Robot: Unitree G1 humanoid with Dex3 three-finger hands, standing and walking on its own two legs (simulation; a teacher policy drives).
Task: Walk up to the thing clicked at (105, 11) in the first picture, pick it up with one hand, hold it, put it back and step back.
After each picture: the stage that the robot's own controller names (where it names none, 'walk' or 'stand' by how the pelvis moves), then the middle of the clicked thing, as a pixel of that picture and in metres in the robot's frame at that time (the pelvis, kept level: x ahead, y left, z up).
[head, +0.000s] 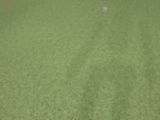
stand; (105, 11) +2.12 -0.30 -0.72
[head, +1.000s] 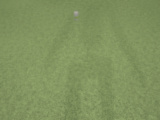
walk; (76, 15) +1.99 +0.00 -0.71
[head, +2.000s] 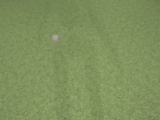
walk; (56, 40) +1.36 +0.27 -0.69
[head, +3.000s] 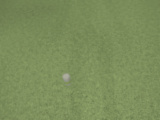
walk; (67, 79) +0.86 +0.25 -0.71
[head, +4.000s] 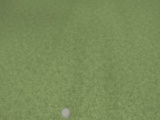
walk; (66, 115) +0.50 +0.22 -0.71
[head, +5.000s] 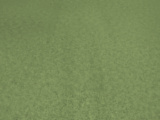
stand; out of the picture +0.41 +0.21 -0.72
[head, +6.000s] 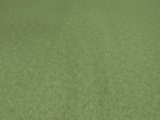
stand; out of the picture +0.39 +0.20 -0.73
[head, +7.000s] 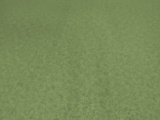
stand; out of the picture +0.38 +0.20 -0.73
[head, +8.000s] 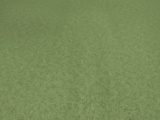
stand; out of the picture +0.38 +0.20 -0.73
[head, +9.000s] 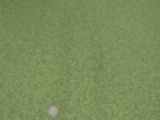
go down; (54, 112) +0.40 +0.20 -0.66
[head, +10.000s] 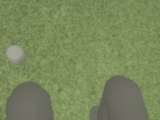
go down; (17, 56) +0.46 +0.25 -0.28
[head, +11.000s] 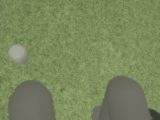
close in; (19, 55) +0.45 +0.26 -0.28
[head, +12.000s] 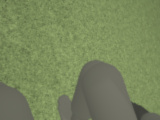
close; out of the picture +0.44 +0.30 -0.22
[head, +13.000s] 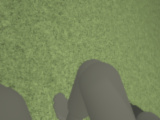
close; out of the picture +0.43 +0.31 -0.22
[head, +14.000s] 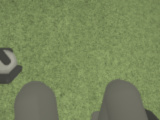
lift; (6, 66) +0.37 +0.28 -0.10
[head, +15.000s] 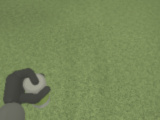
hold; (37, 91) +0.32 +0.18 +0.03
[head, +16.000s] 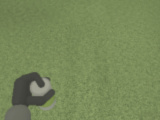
hold; (43, 94) +0.32 +0.17 -0.01
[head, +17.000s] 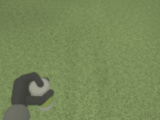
hold; (42, 94) +0.33 +0.17 -0.01
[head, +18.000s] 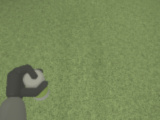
crouch; (37, 85) +0.36 +0.18 -0.05
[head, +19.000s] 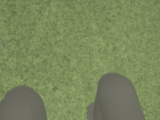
lower; out of the picture +0.49 +0.27 -0.10
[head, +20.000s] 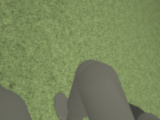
lower; out of the picture +0.43 +0.32 -0.23
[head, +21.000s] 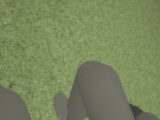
lower; out of the picture +0.42 +0.33 -0.23
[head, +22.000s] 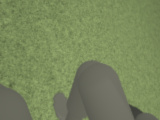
lower; out of the picture +0.42 +0.32 -0.23
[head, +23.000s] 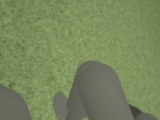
lower; out of the picture +0.42 +0.32 -0.23
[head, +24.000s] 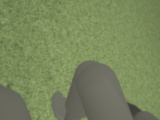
open; out of the picture +0.42 +0.32 -0.23
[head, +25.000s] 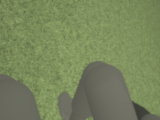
stand; out of the picture +0.42 +0.31 -0.23
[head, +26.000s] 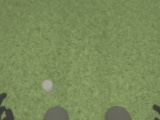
walk; (48, 87) +0.44 +0.23 -0.51
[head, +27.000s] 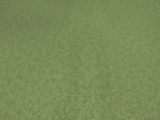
stand; out of the picture +0.41 +0.20 -0.67
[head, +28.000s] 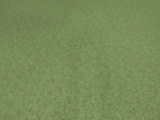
stand; out of the picture +0.40 +0.21 -0.67
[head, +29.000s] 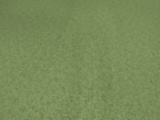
stand; out of the picture +0.41 +0.19 -0.70
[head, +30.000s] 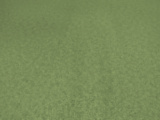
stand; out of the picture +0.41 +0.20 -0.72
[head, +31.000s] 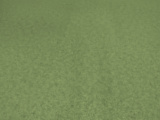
stand; out of the picture +0.39 +0.20 -0.73
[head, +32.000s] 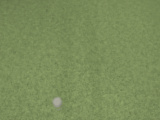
walk; (57, 103) +0.46 +0.18 -0.71
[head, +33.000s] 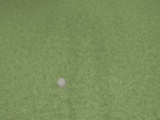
walk; (62, 84) +0.69 +0.26 -0.70
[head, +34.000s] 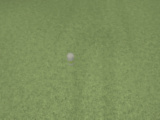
stand; (70, 59) +1.03 +0.18 -0.70
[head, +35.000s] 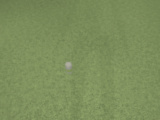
stand; (68, 67) +1.01 +0.19 -0.72
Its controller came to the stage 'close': yes
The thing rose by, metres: 0.70
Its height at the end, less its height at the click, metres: +0.00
